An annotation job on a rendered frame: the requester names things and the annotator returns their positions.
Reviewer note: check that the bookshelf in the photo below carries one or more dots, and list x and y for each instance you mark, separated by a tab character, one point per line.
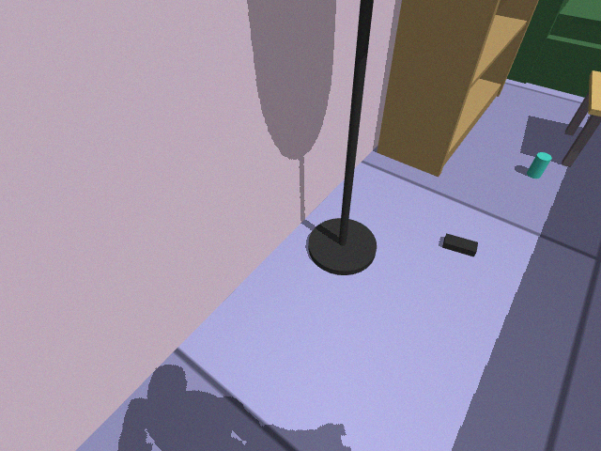
451	59

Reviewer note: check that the coffee table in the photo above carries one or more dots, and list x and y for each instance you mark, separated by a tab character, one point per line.
591	105

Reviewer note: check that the floor lamp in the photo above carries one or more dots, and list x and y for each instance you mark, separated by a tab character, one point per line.
343	246

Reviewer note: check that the sofa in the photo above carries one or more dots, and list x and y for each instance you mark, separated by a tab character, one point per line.
561	47

